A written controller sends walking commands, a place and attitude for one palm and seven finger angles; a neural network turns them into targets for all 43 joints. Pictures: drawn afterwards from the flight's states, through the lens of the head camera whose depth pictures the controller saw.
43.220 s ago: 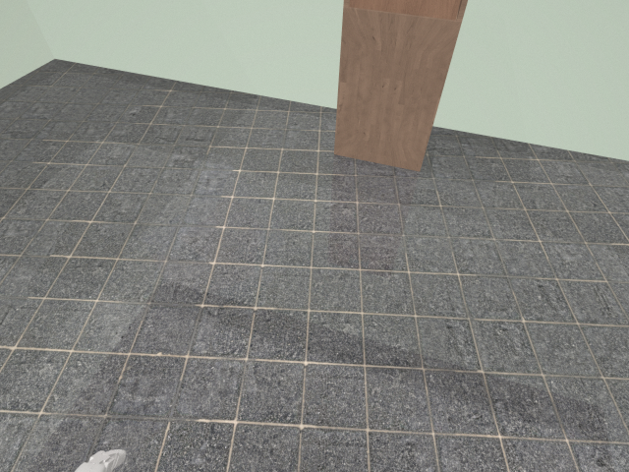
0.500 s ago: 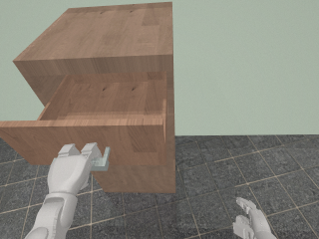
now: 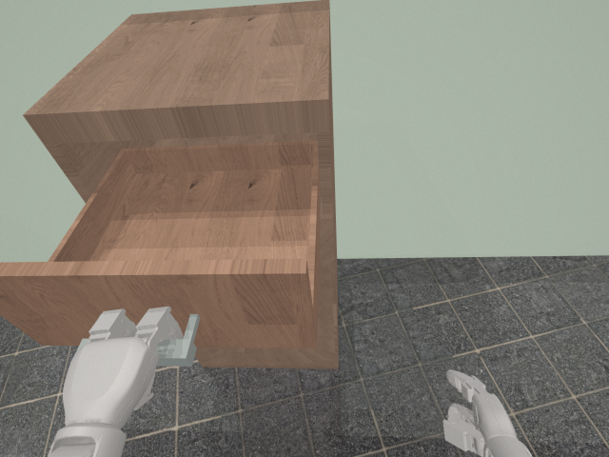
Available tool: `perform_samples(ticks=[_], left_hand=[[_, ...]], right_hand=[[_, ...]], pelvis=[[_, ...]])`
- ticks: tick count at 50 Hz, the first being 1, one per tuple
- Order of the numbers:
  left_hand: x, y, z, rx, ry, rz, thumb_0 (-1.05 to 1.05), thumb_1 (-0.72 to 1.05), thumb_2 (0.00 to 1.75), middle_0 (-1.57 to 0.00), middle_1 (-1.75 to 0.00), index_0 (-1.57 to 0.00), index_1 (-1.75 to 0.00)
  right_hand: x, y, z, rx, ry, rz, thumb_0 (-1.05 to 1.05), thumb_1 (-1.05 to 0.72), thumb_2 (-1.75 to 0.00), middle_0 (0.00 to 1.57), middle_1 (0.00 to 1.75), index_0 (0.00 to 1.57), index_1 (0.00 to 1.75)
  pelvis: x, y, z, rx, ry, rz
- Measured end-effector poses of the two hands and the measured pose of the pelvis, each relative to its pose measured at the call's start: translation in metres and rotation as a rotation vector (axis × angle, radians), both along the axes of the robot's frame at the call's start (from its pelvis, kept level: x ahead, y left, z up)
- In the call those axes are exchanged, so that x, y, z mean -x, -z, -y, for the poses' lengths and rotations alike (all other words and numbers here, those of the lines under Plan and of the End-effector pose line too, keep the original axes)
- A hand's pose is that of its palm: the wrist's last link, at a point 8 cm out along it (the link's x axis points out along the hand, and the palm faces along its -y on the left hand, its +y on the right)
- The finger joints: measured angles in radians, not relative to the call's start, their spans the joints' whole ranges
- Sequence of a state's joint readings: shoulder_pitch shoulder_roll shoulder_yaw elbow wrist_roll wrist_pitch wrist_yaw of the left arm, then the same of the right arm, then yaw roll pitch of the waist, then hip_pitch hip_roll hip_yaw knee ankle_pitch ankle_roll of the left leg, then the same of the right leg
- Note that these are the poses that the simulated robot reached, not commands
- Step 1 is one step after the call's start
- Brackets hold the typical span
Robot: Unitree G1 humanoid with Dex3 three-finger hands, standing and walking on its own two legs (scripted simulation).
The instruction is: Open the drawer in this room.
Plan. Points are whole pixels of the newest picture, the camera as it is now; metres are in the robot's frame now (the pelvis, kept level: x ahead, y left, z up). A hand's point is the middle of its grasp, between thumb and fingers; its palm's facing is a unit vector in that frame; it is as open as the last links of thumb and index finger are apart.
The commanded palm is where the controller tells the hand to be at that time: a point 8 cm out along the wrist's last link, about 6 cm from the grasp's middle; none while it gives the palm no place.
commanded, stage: pull the drawer open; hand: left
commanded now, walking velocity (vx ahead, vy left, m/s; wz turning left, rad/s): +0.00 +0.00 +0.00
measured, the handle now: (142, 336) +0.24 +0.23 +0.07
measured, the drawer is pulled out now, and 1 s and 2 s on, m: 0.26 0.30 0.30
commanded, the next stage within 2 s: open the thumb to release the handle in 0.62 s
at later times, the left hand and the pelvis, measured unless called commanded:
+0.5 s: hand (127, 424) +0.15 +0.22 +0.05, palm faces +0.02 -0.12 -0.99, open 5.8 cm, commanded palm +0.10 +0.22 +0.11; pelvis -0.01 -0.01 -0.01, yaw +0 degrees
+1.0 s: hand (120, 417) +0.16 +0.23 +0.05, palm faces +0.05 -0.12 -0.99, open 7.3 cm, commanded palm +0.13 +0.22 +0.11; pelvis -0.01 -0.01 +0.00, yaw +2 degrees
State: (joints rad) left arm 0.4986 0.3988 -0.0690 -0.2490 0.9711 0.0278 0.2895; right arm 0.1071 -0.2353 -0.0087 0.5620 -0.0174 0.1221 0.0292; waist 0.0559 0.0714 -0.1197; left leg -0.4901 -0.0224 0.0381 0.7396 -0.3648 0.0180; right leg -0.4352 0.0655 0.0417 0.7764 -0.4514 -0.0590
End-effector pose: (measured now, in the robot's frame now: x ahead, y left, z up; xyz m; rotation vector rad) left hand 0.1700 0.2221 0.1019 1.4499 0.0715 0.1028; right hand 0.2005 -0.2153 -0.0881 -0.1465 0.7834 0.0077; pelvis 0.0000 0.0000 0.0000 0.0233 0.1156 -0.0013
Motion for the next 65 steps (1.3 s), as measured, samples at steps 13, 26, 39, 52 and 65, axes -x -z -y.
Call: perform_samples(ticks=[13, 26, 39, 52, 65], left_hand=[[0.024, -0.001, 0.001, 0.004, -0.005, -0.01, 0.05, 0.7, 0.76, -0.3, -1.35, -0.41, -1.35], [0.043, -0.001, 0.002, -0.002, -0.002, -0.004, 0.04, 0.7, 0.76, -0.3, -1.35, -0.41, -1.35], [0.041, 0.0, -0.001, -0.021, -0.01, 0.008, 0.02, 0.69, 0.77, -0.32, -1.34, -0.41, -1.35], [0.038, 0.0, -0.009, 0.003, -0.069, 0.008, 0.01, 0.31, 0.65, -0.34, -1.29, -0.41, -1.3], [0.039, 0.001, -0.01, 0.014, -0.053, 0.018, 0.0, -0.36, 0.36, -0.3, -1.21, -0.38, -1.25]], right_hand=[[0.0, -0.003, 0.005, 0.006, -0.019, 0.02, 0.01, -0.9, -0.9, 0.2, 0.3, 0.2, 0.3], [0.006, 0.0, 0.012, 0.022, -0.016, 0.01, 0.01, -0.9, -0.9, 0.2, 0.3, 0.2, 0.3], [0.008, 0.004, 0.013, 0.036, -0.015, 0.002, 0.01, -0.9, -0.9, 0.2, 0.3, 0.2, 0.3], [0.006, 0.002, -0.005, 0.032, -0.051, 0.001, 0.01, -0.9, -0.9, 0.2, 0.3, 0.2, 0.3], [0.007, -0.003, -0.017, 0.032, -0.076, 0.016, 0.01, -0.9, -0.9, 0.2, 0.3, 0.2, 0.3]], pelvis=[[0.002, 0.003, 0.003, 0.001, 0.006, -0.006], [0.006, 0.006, 0.006, 0.0, 0.007, -0.007], [0.008, 0.006, 0.007, 0.001, -0.008, -0.002], [0.015, 0.002, 0.006, 0.006, -0.031, 0.026], [0.021, 0.001, -0.001, 0.016, -0.037, 0.037]])
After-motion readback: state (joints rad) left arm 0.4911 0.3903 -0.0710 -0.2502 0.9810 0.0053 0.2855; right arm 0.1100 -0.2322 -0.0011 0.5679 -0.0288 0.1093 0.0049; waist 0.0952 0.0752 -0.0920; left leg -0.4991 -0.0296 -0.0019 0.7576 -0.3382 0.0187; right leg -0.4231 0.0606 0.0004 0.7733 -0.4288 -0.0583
